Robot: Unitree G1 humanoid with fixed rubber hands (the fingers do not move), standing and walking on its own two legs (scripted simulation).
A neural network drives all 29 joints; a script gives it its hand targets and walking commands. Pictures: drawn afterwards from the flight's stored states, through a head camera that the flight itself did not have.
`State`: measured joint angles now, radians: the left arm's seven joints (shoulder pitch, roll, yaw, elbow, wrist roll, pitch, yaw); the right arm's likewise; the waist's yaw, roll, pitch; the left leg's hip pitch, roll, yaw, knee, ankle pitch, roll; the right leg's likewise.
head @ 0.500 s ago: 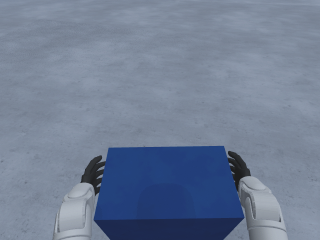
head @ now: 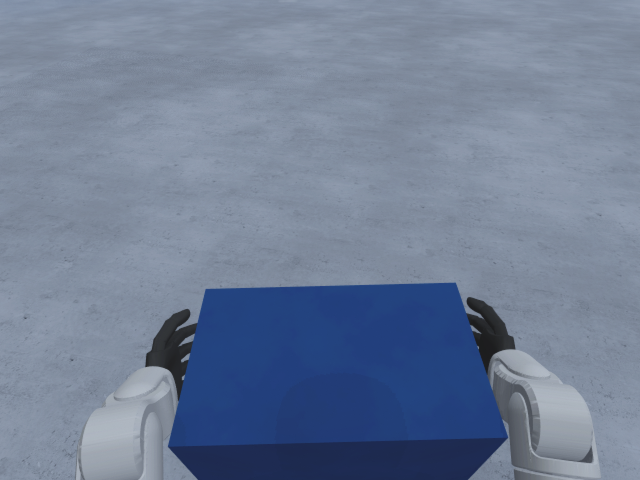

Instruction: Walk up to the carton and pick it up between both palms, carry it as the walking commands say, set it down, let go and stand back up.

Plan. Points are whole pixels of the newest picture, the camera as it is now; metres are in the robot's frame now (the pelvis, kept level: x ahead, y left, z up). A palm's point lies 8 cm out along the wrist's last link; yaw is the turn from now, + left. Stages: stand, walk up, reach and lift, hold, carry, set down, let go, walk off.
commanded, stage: carry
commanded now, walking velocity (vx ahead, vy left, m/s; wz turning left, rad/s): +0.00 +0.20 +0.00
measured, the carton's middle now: (333, 410) +0.25 +0.00 +0.00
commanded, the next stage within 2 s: none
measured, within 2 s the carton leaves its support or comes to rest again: neither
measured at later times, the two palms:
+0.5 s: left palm (130, 406) +0.21 +0.21 +0.10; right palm (500, 400) +0.21 -0.17 +0.09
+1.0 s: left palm (0, 467) +0.15 +0.31 +0.10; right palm (411, 467) +0.15 -0.07 +0.08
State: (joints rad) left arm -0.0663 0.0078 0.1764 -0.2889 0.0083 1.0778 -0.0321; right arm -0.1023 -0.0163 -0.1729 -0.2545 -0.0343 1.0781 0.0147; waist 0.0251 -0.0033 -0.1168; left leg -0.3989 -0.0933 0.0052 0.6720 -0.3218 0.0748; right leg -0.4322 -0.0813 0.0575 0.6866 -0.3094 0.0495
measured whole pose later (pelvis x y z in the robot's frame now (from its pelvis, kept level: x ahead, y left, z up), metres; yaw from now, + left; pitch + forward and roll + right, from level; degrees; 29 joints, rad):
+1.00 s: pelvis -0.09 +0.14 +0.02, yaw -1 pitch +3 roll +2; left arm 0.00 -0.08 0.20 -0.37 0.03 1.11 -0.03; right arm -0.04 -0.02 -0.20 -0.33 0.00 1.12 0.02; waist 0.00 0.00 -0.10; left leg -0.53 0.00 0.06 0.92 -0.34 -0.01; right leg -0.35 -0.11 -0.13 0.54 -0.25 -0.01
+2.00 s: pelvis -0.18 +0.41 +0.01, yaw -2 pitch +4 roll +0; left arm -0.03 -0.01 0.20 -0.40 -0.02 1.14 -0.04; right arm -0.02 0.05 -0.22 -0.40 -0.03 1.12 0.02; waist 0.02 -0.03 -0.11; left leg -0.40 0.00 0.15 0.51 -0.20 0.07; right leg -0.48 -0.07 -0.12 0.93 -0.49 0.02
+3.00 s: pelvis -0.26 +0.68 +0.01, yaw -1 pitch +3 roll +2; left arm -0.01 -0.05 0.20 -0.46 0.03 1.15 -0.03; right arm -0.06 0.01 -0.21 -0.37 0.01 1.12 0.03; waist -0.01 -0.05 -0.08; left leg -0.35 0.03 0.12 0.51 -0.18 0.00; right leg -0.38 -0.21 -0.10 0.63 -0.33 0.09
